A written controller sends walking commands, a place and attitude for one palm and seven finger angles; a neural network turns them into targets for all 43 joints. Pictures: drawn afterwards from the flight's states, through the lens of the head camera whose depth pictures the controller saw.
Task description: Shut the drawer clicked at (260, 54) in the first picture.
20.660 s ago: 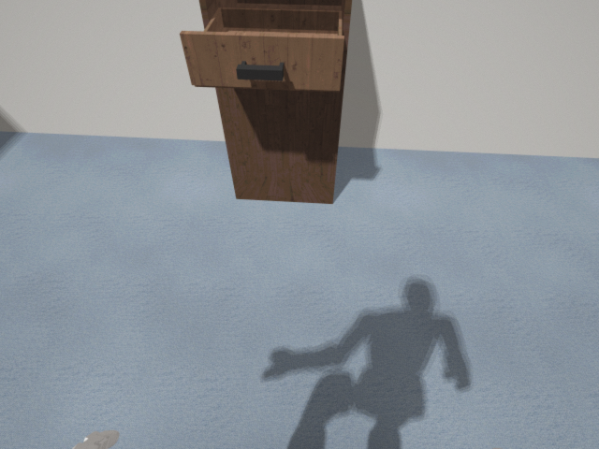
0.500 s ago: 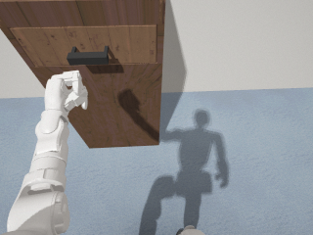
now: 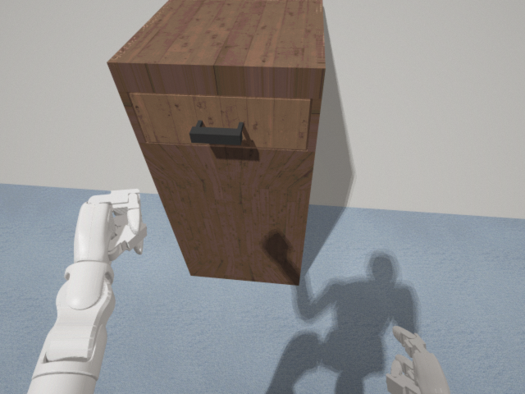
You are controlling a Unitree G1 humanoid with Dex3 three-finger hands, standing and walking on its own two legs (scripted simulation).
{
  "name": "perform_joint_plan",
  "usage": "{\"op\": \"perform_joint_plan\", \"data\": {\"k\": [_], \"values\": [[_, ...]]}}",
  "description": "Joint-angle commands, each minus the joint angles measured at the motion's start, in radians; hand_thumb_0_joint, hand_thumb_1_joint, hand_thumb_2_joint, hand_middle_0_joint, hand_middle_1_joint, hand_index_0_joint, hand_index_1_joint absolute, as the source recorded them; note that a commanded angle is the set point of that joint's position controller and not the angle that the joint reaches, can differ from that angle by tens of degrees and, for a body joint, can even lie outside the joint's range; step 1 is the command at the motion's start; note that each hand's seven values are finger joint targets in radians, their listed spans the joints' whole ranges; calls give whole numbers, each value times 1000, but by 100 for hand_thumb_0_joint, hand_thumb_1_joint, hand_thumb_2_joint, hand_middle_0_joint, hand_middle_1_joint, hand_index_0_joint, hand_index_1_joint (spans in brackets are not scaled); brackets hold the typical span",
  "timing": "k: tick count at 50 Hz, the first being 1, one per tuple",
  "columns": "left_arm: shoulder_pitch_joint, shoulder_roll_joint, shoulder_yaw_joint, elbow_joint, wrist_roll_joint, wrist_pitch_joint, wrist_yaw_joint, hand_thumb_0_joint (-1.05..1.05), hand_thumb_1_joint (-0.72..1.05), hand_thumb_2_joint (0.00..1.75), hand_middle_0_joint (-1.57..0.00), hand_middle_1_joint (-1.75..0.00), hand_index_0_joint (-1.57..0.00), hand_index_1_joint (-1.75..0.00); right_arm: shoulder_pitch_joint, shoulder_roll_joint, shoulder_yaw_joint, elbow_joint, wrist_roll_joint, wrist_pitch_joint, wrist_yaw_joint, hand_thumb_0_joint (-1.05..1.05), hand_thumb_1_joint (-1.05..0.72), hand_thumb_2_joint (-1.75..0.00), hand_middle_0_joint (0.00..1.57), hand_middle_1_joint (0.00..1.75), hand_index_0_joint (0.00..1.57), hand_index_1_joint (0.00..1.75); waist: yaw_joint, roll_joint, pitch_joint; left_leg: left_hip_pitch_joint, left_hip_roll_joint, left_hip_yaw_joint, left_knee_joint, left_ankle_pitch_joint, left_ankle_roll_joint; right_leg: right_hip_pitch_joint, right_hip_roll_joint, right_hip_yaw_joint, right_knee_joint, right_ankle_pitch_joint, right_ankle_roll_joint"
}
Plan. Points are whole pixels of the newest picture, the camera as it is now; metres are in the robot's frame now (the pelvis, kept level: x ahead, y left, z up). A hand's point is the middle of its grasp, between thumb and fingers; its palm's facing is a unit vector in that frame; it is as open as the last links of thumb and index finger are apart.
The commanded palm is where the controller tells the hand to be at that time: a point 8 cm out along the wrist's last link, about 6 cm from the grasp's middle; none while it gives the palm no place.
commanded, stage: draw the hand back to the body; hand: left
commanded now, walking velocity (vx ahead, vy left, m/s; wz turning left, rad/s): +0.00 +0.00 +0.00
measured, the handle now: (218, 130) +0.66 +0.17 +0.03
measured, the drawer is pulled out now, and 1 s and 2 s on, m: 0.00 0.00 0.00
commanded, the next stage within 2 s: step back with the hand held close in 0.60 s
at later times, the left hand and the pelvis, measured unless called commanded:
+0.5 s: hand (55, 290) +0.18 +0.24 +0.17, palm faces +0.44 -0.79 -0.43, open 3.2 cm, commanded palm +0.14 +0.28 +0.18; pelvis +0.01 +0.00 +0.00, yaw +0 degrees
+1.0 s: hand (58, 295) +0.18 +0.24 +0.15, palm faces +0.33 -0.80 -0.50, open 3.2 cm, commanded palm +0.12 +0.29 +0.18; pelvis -0.01 +0.01 +0.00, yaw +0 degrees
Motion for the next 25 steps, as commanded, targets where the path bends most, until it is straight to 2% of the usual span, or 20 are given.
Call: {"op": "perform_joint_plan", "data": {"k": [1,3,6,9,11,14,15,17,18,19,21,23,25], "values": [[-173,172,87,-380,3,-62,31,0,90,90,-140,-160,-140,-160,-84,-96,-35,-132,-14,-65,-14,0,-90,-90,20,30,20,30,-3,29,-179,-28,-8,-24,-125,278,3,240,39,22,-65,149,-44],[-85,168,95,-407,2,-54,32,0,90,90,-140,-160,-140,-160,-88,-96,-36,-130,-19,-69,-12,0,-90,-90,20,30,20,30,0,-12,-148,-29,-4,-23,-133,277,5,245,41,21,-78,149,-40],[15,172,122,-475,4,-48,35,0,90,90,-140,-160,-140,-160,-94,-92,-37,-132,-26,-74,-10,0,-90,-90,20,30,20,30,7,-24,-121,-28,-4,-22,-135,290,6,254,42,19,-83,161,-38],[130,186,159,-549,4,-45,38,0,90,90,-140,-160,-140,-160,-96,-89,-40,-132,-32,-82,-7,0,-90,-90,20,30,20,30,17,-4,-117,-28,-3,-21,-129,315,5,269,39,23,-82,180,-38],[195,189,178,-602,5,-45,40,0,90,90,-140,-160,-140,-160,-97,-86,-43,-136,-34,-87,-5,0,-90,-90,20,30,20,30,21,-12,-125,-25,-2,-23,-125,332,3,277,39,21,-77,191,-36],[302,195,205,-666,5,-44,45,0,90,90,-140,-160,-140,-160,-96,-83,-46,-135,-37,-99,-3,0,-90,-90,20,30,20,30,24,-10,-95,-32,2,-20,-117,334,5,266,36,23,-79,192,-33],[329,209,224,-700,6,-46,48,0,90,90,-140,-160,-140,-160,-93,-82,-48,-137,-38,-104,-3,0,-90,-90,20,30,20,30,29,-2,-115,-26,3,-19,-113,336,5,272,35,25,-78,193,-33],[402,215,241,-725,7,-47,52,0,90,90,-140,-160,-140,-160,-93,-83,-51,-139,-37,-116,-5,0,-90,-90,20,30,20,30,32,-18,-86,-36,5,-21,-109,329,4,258,39,26,-83,184,-33],[415,216,247,-752,7,-49,54,0,90,90,-140,-160,-140,-160,-93,-81,-50,-141,-35,-121,-7,0,-90,-90,20,30,20,30,32,-1,-85,-34,7,-21,-109,315,4,253,37,28,-81,170,-32],[443,219,259,-753,7,-50,57,0,90,90,-140,-160,-140,-160,-90,-77,-50,-139,-35,-127,-10,0,-90,-90,20,30,20,30,35,-12,-63,-40,7,-20,-109,304,5,240,37,26,-83,161,-32],[489,228,281,-793,9,-55,61,0,90,90,-140,-160,-140,-160,-83,-78,-54,-141,-34,-138,-13,0,-90,-90,20,30,20,30,38,-11,-74,-39,9,-18,-102,308,6,243,37,29,-78,165,-31],[450,193,240,-758,14,-50,59,0,90,90,-140,-160,-140,-160,-80,-80,-51,-129,-34,-146,-17,0,-90,-90,20,30,20,30,21,-9,-1,-48,8,-21,-112,243,7,189,37,24,-96,97,-31],[426,191,236,-741,19,-52,66,0,90,90,-140,-160,-140,-160,-71,-83,-53,-122,-34,-154,-23,0,-90,-90,20,30,20,30,18,-30,19,-50,8,-20,-113,213,14,172,36,22,-103,61,-30]]}}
